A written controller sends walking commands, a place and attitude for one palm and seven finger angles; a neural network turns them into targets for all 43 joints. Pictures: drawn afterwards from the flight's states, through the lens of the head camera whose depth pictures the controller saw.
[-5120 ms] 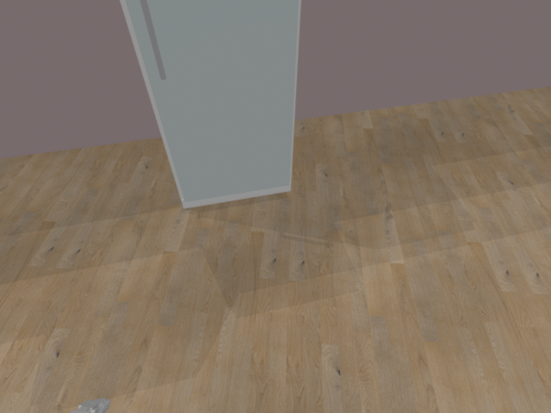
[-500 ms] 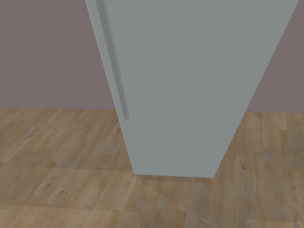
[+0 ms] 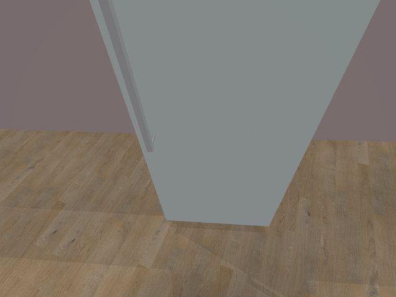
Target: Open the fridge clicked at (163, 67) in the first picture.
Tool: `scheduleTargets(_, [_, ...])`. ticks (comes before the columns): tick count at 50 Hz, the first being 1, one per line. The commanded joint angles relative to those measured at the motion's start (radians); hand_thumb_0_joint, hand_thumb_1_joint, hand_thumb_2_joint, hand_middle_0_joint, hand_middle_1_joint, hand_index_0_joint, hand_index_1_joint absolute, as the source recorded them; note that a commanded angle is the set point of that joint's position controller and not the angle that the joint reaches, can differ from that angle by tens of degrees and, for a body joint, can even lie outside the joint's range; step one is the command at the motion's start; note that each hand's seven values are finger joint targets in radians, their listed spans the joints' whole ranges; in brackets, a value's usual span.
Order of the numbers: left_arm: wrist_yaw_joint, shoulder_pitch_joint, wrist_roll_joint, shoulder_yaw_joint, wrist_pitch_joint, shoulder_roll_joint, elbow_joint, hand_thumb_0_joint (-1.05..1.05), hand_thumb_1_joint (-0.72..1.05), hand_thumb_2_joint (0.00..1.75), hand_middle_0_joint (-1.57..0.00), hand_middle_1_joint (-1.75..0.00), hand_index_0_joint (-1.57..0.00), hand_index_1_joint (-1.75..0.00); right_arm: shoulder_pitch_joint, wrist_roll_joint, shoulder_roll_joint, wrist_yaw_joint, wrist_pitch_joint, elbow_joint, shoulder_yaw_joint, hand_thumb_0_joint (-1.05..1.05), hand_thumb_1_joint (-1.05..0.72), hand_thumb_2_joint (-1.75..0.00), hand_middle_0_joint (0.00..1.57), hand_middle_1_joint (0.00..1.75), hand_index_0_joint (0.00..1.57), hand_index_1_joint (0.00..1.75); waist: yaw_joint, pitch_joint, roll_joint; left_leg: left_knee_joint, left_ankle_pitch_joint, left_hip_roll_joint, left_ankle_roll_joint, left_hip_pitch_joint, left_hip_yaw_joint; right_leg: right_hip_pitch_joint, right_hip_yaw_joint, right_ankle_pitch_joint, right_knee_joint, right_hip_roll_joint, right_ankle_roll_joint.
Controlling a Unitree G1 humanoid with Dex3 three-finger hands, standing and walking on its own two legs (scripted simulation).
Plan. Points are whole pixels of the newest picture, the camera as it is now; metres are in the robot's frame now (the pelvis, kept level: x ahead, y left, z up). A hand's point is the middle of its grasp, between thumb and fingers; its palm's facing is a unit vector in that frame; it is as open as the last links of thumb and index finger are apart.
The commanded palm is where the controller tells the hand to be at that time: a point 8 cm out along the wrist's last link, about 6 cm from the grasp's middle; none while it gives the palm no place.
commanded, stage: come to a stop and stand still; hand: left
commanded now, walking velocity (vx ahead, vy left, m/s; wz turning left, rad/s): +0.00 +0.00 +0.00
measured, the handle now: (134, 82) +0.51 +0.17 +0.16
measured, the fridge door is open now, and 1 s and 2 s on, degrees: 0 0 0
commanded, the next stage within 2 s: look again from close up in 0.32 s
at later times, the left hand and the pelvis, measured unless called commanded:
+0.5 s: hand out of the picture +0.03 +0.17 -0.17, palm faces +0.04 -0.97 -0.23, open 7.4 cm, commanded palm none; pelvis +0.00 -0.02 +0.00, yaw +1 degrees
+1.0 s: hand out of the picture +0.01 +0.18 -0.17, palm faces +0.05 -0.97 -0.23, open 7.4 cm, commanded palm none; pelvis -0.01 -0.02 +0.00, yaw +2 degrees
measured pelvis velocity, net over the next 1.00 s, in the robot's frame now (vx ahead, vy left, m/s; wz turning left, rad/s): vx -0.01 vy -0.02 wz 0.03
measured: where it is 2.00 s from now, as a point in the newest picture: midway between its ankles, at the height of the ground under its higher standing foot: outside the picture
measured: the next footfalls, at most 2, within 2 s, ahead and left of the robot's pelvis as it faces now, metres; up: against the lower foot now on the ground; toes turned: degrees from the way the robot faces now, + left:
none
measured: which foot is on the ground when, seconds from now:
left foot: down 0.00-1.00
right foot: down 0.00-1.00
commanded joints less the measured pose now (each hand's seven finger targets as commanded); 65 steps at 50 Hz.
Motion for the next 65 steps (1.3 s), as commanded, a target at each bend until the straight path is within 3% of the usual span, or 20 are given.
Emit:
scheduleTargets(1, [0.008, 0.045, 0.002, 0.030, -0.017, 0.139, -0.032, 0.00, 0.90, 0.90, -0.20, -0.30, -0.20, -0.30, 0.066, 0.002, -0.078, -0.009, -0.008, -0.021, -0.011, 0.00, -0.90, -0.90, 0.20, 0.30, 0.20, 0.30, -0.004, -0.032, -0.067, -0.059, 0.195, 0.079, 0.029, -0.042, -0.054, 0.054, 0.088, 0.273, -0.089, -0.079, -0.050])
scheduleTargets(12, [0.005, 0.023, -0.001, 0.035, -0.017, 0.162, -0.038, 0.00, 0.90, 0.90, -0.20, -0.30, -0.20, -0.30, 0.047, 0.002, -0.093, -0.009, -0.006, -0.012, -0.010, 0.00, -0.90, -0.90, 0.20, 0.30, 0.20, 0.30, 0.000, -0.024, -0.035, -0.067, 0.184, 0.086, 0.019, -0.049, -0.054, 0.062, 0.085, 0.230, -0.121, -0.076, -0.055])
scheduleTargets(15, [0.005, 0.017, 0.001, 0.036, -0.019, 0.165, -0.040, 0.00, 0.90, 0.90, -0.20, -0.30, -0.20, -0.30, 0.048, 0.002, -0.098, -0.009, -0.007, -0.012, -0.011, 0.00, -0.90, -0.90, 0.20, 0.30, 0.20, 0.30, -0.002, -0.022, -0.056, -0.069, 0.193, 0.087, 0.019, -0.050, -0.057, 0.067, 0.085, 0.241, -0.124, -0.074, -0.055])
scheduleTargets(22, [0.004, 0.011, -0.002, 0.041, -0.020, 0.175, -0.045, 0.00, 0.90, 0.90, -0.20, -0.30, -0.20, -0.30, 0.037, 0.001, -0.110, -0.009, -0.010, -0.011, -0.012, 0.00, -0.90, -0.90, 0.20, 0.30, 0.20, 0.30, 0.004, -0.040, -0.032, -0.077, 0.209, 0.092, 0.015, -0.045, -0.059, 0.085, 0.079, 0.250, -0.125, -0.074, -0.056])
scheduleTargets(24, [0.004, 0.010, 0.000, 0.041, -0.021, 0.176, -0.045, 0.00, 0.90, 0.90, -0.20, -0.30, -0.20, -0.30, 0.041, 0.001, -0.105, -0.009, -0.009, -0.011, -0.012, 0.00, -0.90, -0.90, 0.20, 0.30, 0.20, 0.30, 0.004, -0.043, -0.054, -0.078, 0.212, 0.093, 0.016, -0.043, -0.059, 0.096, 0.075, 0.264, -0.126, -0.072, -0.056])
scheduleTargets(28, [0.002, 0.000, -0.002, 0.041, -0.018, 0.183, -0.047, 0.00, 0.90, 0.90, -0.20, -0.30, -0.20, -0.30, 0.035, 0.000, -0.111, -0.007, -0.007, -0.011, -0.011, 0.00, -0.90, -0.90, 0.20, 0.30, 0.20, 0.30, 0.004, -0.018, -0.044, -0.086, 0.179, 0.088, 0.015, -0.063, -0.065, 0.078, 0.078, 0.187, -0.146, -0.075, -0.055])
scheduleTargets(31, [0.002, -0.004, -0.002, 0.043, -0.019, 0.187, -0.049, 0.00, 0.90, 0.90, -0.20, -0.30, -0.20, -0.30, 0.038, 0.000, -0.114, -0.007, -0.008, -0.007, -0.012, 0.00, -0.90, -0.90, 0.20, 0.30, 0.20, 0.30, 0.003, -0.025, -0.032, -0.086, 0.191, 0.090, 0.015, -0.062, -0.069, 0.086, 0.077, 0.199, -0.144, -0.074, -0.057])
scheduleTargets(34, [0.001, 0.002, -0.001, 0.041, -0.019, 0.181, -0.047, 0.00, 0.90, 0.90, -0.20, -0.30, -0.20, -0.30, 0.036, 0.000, -0.109, -0.007, -0.007, -0.008, -0.010, 0.00, -0.90, -0.90, 0.20, 0.30, 0.20, 0.30, 0.004, -0.018, -0.054, -0.089, 0.187, 0.091, 0.016, -0.058, -0.068, 0.081, 0.074, 0.192, -0.152, -0.073, -0.056])
scheduleTargets(41, [0.001, -0.006, -0.003, 0.041, -0.018, 0.189, -0.046, 0.00, 0.90, 0.90, -0.20, -0.30, -0.20, -0.30, 0.031, 0.000, -0.120, -0.006, -0.008, -0.004, -0.010, 0.00, -0.90, -0.90, 0.20, 0.30, 0.20, 0.30, 0.006, -0.014, -0.027, -0.099, 0.186, 0.093, 0.015, -0.069, -0.076, 0.083, 0.070, 0.171, -0.149, -0.071, -0.053])
scheduleTargets(62, [0.000, 0.017, -0.002, 0.037, -0.017, 0.176, -0.034, 0.00, 0.90, 0.90, -0.20, -0.30, -0.20, -0.30, 0.035, 0.001, -0.113, -0.005, -0.010, 0.003, -0.011, 0.00, -0.90, -0.90, 0.20, 0.30, 0.20, 0.30, 0.008, -0.015, -0.031, -0.104, 0.183, 0.091, 0.019, -0.073, -0.084, 0.083, 0.064, 0.141, -0.159, -0.074, -0.048])
scheduleTargets(65, [0.001, 0.052, 0.005, 0.034, -0.006, 0.141, -0.028, 0.00, 0.90, 0.90, -0.20, -0.30, -0.20, -0.30, 0.078, -0.004, -0.070, -0.001, 0.004, 0.015, -0.002, 0.00, -0.90, -0.90, 0.20, 0.30, 0.20, 0.30, 0.011, 0.002, -0.040, -0.074, 0.027, 0.065, 0.018, -0.110, -0.056, 0.070, 0.082, -0.079, -0.168, -0.078, -0.055])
